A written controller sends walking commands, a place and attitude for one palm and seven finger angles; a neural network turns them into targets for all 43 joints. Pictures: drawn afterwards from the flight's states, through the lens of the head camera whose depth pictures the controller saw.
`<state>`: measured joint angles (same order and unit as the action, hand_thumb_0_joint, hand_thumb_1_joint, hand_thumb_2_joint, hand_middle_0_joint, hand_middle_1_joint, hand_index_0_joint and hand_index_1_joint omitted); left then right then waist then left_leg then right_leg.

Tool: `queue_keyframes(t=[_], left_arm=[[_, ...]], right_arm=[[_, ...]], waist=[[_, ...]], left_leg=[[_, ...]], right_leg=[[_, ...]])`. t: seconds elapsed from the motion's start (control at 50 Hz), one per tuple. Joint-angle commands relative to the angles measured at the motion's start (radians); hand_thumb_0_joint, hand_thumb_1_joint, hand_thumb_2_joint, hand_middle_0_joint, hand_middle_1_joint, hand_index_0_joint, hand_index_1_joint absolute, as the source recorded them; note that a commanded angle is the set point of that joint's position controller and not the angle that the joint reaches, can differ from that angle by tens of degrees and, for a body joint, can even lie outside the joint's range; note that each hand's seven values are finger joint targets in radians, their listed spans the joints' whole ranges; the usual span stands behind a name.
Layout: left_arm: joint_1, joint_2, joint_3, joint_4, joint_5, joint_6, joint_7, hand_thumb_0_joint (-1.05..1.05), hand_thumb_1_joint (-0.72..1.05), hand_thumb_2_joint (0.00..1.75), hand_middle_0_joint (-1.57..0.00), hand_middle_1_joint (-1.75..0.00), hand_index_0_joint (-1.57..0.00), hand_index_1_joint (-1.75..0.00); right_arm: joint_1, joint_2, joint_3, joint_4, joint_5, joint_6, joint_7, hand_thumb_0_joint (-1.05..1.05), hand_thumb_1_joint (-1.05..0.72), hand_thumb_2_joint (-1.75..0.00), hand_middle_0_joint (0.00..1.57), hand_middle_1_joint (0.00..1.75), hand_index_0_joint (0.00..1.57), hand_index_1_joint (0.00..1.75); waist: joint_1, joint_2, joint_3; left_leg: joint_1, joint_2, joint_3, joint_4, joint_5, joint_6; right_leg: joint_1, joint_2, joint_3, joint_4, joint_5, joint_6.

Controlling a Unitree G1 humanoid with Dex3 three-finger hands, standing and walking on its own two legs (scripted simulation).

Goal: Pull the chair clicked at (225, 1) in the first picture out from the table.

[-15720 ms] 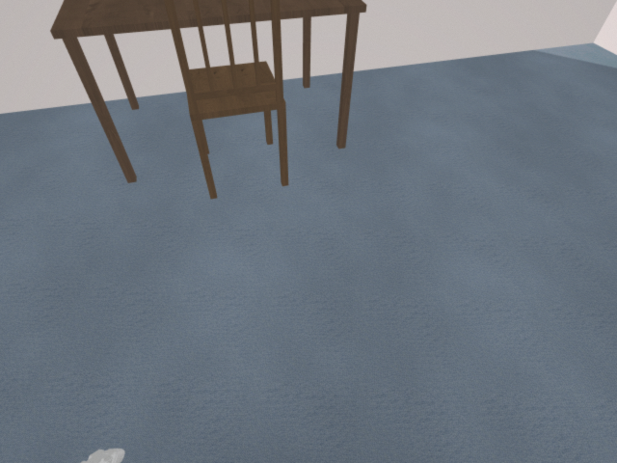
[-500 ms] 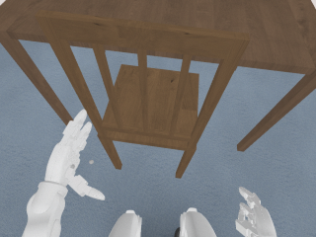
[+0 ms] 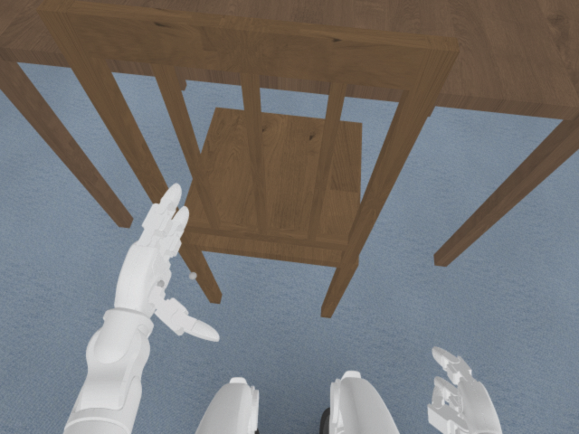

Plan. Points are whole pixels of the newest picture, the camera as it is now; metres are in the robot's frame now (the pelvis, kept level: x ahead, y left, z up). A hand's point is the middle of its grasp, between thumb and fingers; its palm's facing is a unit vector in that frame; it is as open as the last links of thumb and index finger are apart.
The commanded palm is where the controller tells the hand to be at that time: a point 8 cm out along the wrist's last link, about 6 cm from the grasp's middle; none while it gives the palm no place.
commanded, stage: aim the fingers beside a spindle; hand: left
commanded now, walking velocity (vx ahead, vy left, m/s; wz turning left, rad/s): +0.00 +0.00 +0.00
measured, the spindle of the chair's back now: (258, 173) +0.46 +0.06 +0.05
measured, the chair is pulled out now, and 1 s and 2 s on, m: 0.00 0.00 0.00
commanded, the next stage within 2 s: push the fingers through the gap in 0.64 s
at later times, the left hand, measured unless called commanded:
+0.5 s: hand (187, 274) +0.32 +0.14 +0.02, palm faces -0.13 -0.99 -0.04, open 16.9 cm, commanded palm +0.30 +0.20 +0.02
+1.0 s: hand (195, 261) +0.34 +0.14 +0.02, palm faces -0.14 -0.99 -0.04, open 16.9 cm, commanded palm +0.32 +0.19 +0.02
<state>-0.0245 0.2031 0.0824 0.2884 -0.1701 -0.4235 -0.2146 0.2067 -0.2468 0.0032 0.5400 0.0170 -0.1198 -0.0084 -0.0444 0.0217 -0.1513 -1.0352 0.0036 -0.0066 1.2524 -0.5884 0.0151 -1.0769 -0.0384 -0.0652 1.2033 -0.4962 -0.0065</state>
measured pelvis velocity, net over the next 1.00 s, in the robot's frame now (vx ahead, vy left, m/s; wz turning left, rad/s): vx -0.01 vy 0.00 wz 0.00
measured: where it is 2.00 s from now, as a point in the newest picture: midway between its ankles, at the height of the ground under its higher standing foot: outside the picture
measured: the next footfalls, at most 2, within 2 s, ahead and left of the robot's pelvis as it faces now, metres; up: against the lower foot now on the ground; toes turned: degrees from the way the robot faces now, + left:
none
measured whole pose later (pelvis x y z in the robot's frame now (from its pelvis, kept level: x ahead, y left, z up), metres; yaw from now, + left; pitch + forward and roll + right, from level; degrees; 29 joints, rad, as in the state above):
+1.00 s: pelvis -0.01 +0.00 -0.01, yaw +0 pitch +22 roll -2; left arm -0.15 0.21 0.08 0.37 -0.16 -0.42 -0.20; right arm 0.20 -0.25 0.01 0.55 0.02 -0.09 -0.01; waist -0.04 0.02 -0.15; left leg -1.07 0.00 -0.01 1.28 -0.59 0.02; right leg -1.11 -0.04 -0.07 1.22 -0.49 0.00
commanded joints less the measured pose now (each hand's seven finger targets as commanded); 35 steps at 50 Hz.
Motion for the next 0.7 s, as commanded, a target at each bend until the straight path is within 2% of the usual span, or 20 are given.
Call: queue_keyframes(t=[0.0,0.02,0.08,0.12,0.18,0.22,0.24,0.26,0.3,0.34,0.4,0.44,0.46,0.48,0.52,0.56,0.6,0.62,0.64,0.68], left_arm=[[-0.218,0.127,0.067,-0.186,-0.009,-0.090,0.025,0.00,-0.50,0.30,-0.06,-0.08,-0.06,-0.08],[-0.221,0.113,0.051,-0.186,-0.011,-0.095,0.023,0.00,-0.50,0.30,-0.06,-0.08,-0.06,-0.08],[-0.211,0.127,0.064,-0.175,-0.014,-0.092,0.018,0.00,-0.50,0.30,-0.06,-0.08,-0.06,-0.08],[-0.174,0.130,0.071,-0.166,-0.019,-0.083,0.008,0.00,-0.50,0.30,-0.06,-0.08,-0.06,-0.08],[-0.204,0.113,0.050,-0.141,-0.021,-0.072,0.000,0.00,-0.50,0.30,-0.06,-0.08,-0.06,-0.08],[-0.198,0.125,0.068,-0.143,-0.024,-0.075,-0.002,0.00,-0.50,0.30,-0.06,-0.08,-0.06,-0.08],[-0.222,0.098,0.032,-0.161,-0.025,-0.077,-0.006,0.00,-0.50,0.30,-0.06,-0.08,-0.06,-0.08],[-0.241,0.112,0.042,-0.173,-0.025,-0.081,-0.004,0.00,-0.50,0.30,-0.06,-0.08,-0.06,-0.08],[-0.197,0.136,0.075,-0.192,-0.029,-0.087,0.001,0.00,-0.50,0.30,-0.06,-0.08,-0.06,-0.08],[-0.198,0.128,0.063,-0.179,-0.028,-0.087,0.003,0.00,-0.50,0.30,-0.06,-0.08,-0.06,-0.08],[-0.192,0.152,0.092,-0.147,-0.024,-0.087,0.004,0.00,-0.50,0.30,-0.06,-0.08,-0.06,-0.08],[-0.212,0.112,0.050,-0.164,-0.025,-0.089,-0.003,0.00,-0.50,0.30,-0.06,-0.08,-0.06,-0.08],[-0.188,0.129,0.067,-0.167,-0.025,-0.090,-0.004,0.00,-0.50,0.30,-0.06,-0.08,-0.06,-0.08],[-0.168,0.128,0.065,-0.164,-0.026,-0.088,-0.004,0.00,-0.50,0.30,-0.06,-0.08,-0.06,-0.08],[-0.204,0.110,0.036,-0.188,-0.026,-0.089,-0.007,0.00,-0.50,0.30,-0.06,-0.08,-0.06,-0.08],[-0.187,0.123,0.049,-0.175,-0.024,-0.088,-0.005,0.00,-0.50,0.30,-0.06,-0.08,-0.06,-0.08],[-0.204,0.120,0.046,-0.187,-0.021,-0.091,-0.001,0.00,-0.50,0.30,-0.06,-0.08,-0.06,-0.08],[-0.206,0.101,0.028,-0.178,-0.018,-0.087,0.001,0.00,-0.50,0.30,-0.06,-0.08,-0.06,-0.08],[-0.230,0.108,0.033,-0.180,-0.019,-0.088,0.005,0.00,-0.50,0.30,-0.06,-0.08,-0.06,-0.08],[-0.201,0.132,0.061,-0.172,-0.016,-0.085,0.010,0.00,-0.50,0.30,-0.06,-0.08,-0.06,-0.08]], right_arm=[[0.016,-0.144,-0.057,-0.122,-0.001,-0.032,-0.008,0.00,-0.90,-0.90,0.20,0.30,0.20,0.30],[0.013,-0.142,-0.055,-0.123,-0.002,-0.031,-0.007,0.00,-0.90,-0.90,0.20,0.30,0.20,0.30],[0.016,-0.146,-0.056,-0.125,-0.001,-0.026,-0.006,0.00,-0.90,-0.90,0.20,0.30,0.20,0.30],[0.016,-0.145,-0.057,-0.131,0.003,-0.022,-0.005,0.00,-0.90,-0.90,0.20,0.30,0.20,0.30],[0.016,-0.146,-0.054,-0.126,0.006,-0.017,-0.007,0.00,-0.90,-0.90,0.20,0.30,0.20,0.30],[0.020,-0.149,-0.057,-0.126,0.006,-0.016,-0.009,0.00,-0.90,-0.90,0.20,0.30,0.20,0.30],[0.015,-0.146,-0.055,-0.129,0.008,-0.018,-0.009,0.00,-0.90,-0.90,0.20,0.30,0.20,0.30],[0.015,-0.146,-0.057,-0.128,0.007,-0.020,-0.011,0.00,-0.90,-0.90,0.20,0.30,0.20,0.30],[0.022,-0.146,-0.059,-0.129,0.004,-0.021,-0.010,0.00,-0.90,-0.90,0.20,0.30,0.20,0.30],[0.015,-0.144,-0.056,-0.129,0.005,-0.020,-0.009,0.00,-0.90,-0.90,0.20,0.30,0.20,0.30],[0.015,-0.149,-0.056,-0.125,0.005,-0.016,-0.009,0.00,-0.90,-0.90,0.20,0.30,0.20,0.30],[0.015,-0.145,-0.056,-0.128,0.005,-0.018,-0.008,0.00,-0.90,-0.90,0.20,0.30,0.20,0.30],[0.015,-0.147,-0.059,-0.133,0.006,-0.020,-0.009,0.00,-0.90,-0.90,0.20,0.30,0.20,0.30],[0.016,-0.147,-0.056,-0.136,0.006,-0.018,-0.007,0.00,-0.90,-0.90,0.20,0.30,0.20,0.30],[0.013,-0.146,-0.058,-0.135,0.006,-0.020,-0.007,0.00,-0.90,-0.90,0.20,0.30,0.20,0.30],[0.016,-0.150,-0.057,-0.136,0.006,-0.020,-0.009,0.00,-0.90,-0.90,0.20,0.30,0.20,0.30],[0.015,-0.149,-0.057,-0.131,0.004,-0.021,-0.009,0.00,-0.90,-0.90,0.20,0.30,0.20,0.30],[0.014,-0.147,-0.056,-0.134,0.003,-0.021,-0.008,0.00,-0.90,-0.90,0.20,0.30,0.20,0.30],[0.014,-0.150,-0.058,-0.129,0.005,-0.020,-0.010,0.00,-0.90,-0.90,0.20,0.30,0.20,0.30],[0.013,-0.150,-0.057,-0.133,0.003,-0.019,-0.010,0.00,-0.90,-0.90,0.20,0.30,0.20,0.30]], waist=[[-0.013,-0.007,-0.365],[-0.010,0.013,-0.364],[-0.010,0.001,-0.383],[0.001,-0.004,-0.397],[-0.017,-0.011,-0.360],[-0.010,-0.021,-0.370],[-0.020,-0.006,-0.370],[-0.022,0.004,-0.375],[-0.001,0.007,-0.410],[-0.011,-0.008,-0.372],[-0.009,-0.016,-0.354],[-0.017,-0.006,-0.363],[-0.007,0.015,-0.363],[-0.003,0.010,-0.359],[-0.016,0.018,-0.371],[-0.013,-0.002,-0.360],[-0.009,0.022,-0.366],[-0.015,0.015,-0.359],[-0.023,0.000,-0.355],[-0.003,0.016,-0.361]], left_leg=[[0.142,-0.010,-0.023,-0.159,0.310,0.002],[0.145,-0.012,-0.023,-0.162,0.307,0.002],[0.151,-0.011,-0.024,-0.164,0.318,0.003],[0.146,-0.013,-0.019,-0.166,0.317,0.004],[0.135,-0.011,-0.023,-0.166,0.302,0.005],[0.133,-0.012,-0.022,-0.166,0.296,0.005],[0.141,-0.012,-0.021,-0.165,0.291,0.007],[0.148,-0.011,-0.023,-0.162,0.299,0.007],[0.167,-0.011,-0.026,-0.170,0.331,0.003],[0.143,-0.012,-0.024,-0.172,0.301,0.004],[0.126,-0.012,-0.022,-0.168,0.286,0.004],[0.138,-0.012,-0.022,-0.166,0.292,0.005],[0.150,-0.012,-0.024,-0.170,0.310,0.003],[0.155,-0.011,-0.029,-0.179,0.309,0.001],[0.165,-0.009,-0.028,-0.170,0.306,0.003],[0.154,-0.011,-0.033,-0.171,0.308,0.004],[0.170,-0.009,-0.036,-0.172,0.313,0.000],[0.169,-0.009,-0.037,-0.173,0.302,0.000],[0.165,-0.008,-0.038,-0.168,0.294,0.001],[0.160,-0.012,-0.034,-0.172,0.298,0.000]], right_leg=[[0.280,0.018,0.034,-0.128,0.231,-0.021],[0.279,0.016,0.036,-0.130,0.226,-0.023],[0.294,0.017,0.036,-0.130,0.239,-0.022],[0.319,0.017,0.041,-0.135,0.246,-0.022],[0.290,0.018,0.036,-0.138,0.232,-0.020],[0.299,0.018,0.039,-0.140,0.226,-0.020],[0.288,0.017,0.039,-0.143,0.221,-0.019],[0.284,0.017,0.038,-0.140,0.224,-0.020],[0.312,0.017,0.037,-0.135,0.250,-0.022],[0.301,0.017,0.037,-0.141,0.226,-0.020],[0.293,0.019,0.040,-0.142,0.213,-0.021],[0.287,0.017,0.038,-0.140,0.219,-0.021],[0.289,0.018,0.036,-0.138,0.227,-0.025],[0.285,0.019,0.030,-0.137,0.221,-0.026],[0.270,0.017,0.032,-0.137,0.217,-0.023],[0.276,0.019,0.030,-0.136,0.218,-0.025],[0.259,0.018,0.027,-0.130,0.213,-0.026],[0.250,0.019,0.024,-0.132,0.201,-0.025],[0.241,0.019,0.024,-0.132,0.195,-0.023],[0.260,0.018,0.028,-0.132,0.198,-0.027]])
